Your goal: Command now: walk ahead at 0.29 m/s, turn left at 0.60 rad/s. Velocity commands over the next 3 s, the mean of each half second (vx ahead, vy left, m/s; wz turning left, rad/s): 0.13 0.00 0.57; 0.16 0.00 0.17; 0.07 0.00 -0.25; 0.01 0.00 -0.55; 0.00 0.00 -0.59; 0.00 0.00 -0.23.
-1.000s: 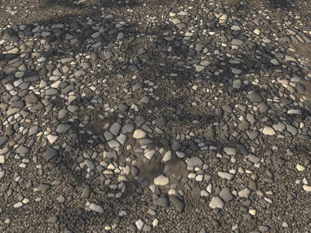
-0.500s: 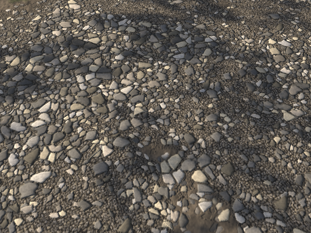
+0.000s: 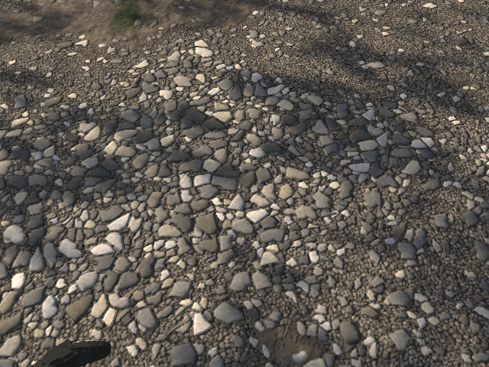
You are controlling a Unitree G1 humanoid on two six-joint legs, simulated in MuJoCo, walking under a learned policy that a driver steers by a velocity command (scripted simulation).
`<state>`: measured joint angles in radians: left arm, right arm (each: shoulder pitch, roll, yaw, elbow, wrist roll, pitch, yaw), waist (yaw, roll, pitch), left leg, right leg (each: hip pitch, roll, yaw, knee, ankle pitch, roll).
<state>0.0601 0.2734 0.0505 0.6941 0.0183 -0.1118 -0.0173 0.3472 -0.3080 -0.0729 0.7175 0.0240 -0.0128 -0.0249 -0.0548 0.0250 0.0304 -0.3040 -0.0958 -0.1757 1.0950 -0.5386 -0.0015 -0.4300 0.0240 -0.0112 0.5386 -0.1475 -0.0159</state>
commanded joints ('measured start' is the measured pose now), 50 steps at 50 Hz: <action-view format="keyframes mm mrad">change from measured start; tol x32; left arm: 1 107 99 29 -38 -3 24 12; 50 244 145 22 117 -19 65 38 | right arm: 1 -32 -163 -43 -109 -10 7 -7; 50 -292 27 13 -103 -22 -33 34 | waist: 1 80 -91 -130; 18 47 -131 -84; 21 37 298 -241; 50 111 -174 -37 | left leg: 1 -384 113 35 221 30 -53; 17 -113 138 217 -488 306 18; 21 426 500 -376 -685 1088 396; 31 97 290 -27 -728 749 243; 37 -51 272 -133 -804 -90 196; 42 -539 97 70 -93 27 33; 50 -187 103 207 -391 360 -36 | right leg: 1 432 -355 315 -143 507 -202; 19 307 -270 -134 38 350 -66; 21 -186 -29 -124 574 -545 87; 23 -212 -76 50 700 -479 78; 38 265 -23 -50 -47 -169 -14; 42 360 -437 645 -414 -604 -274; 50 353 -188 56 -266 472 -130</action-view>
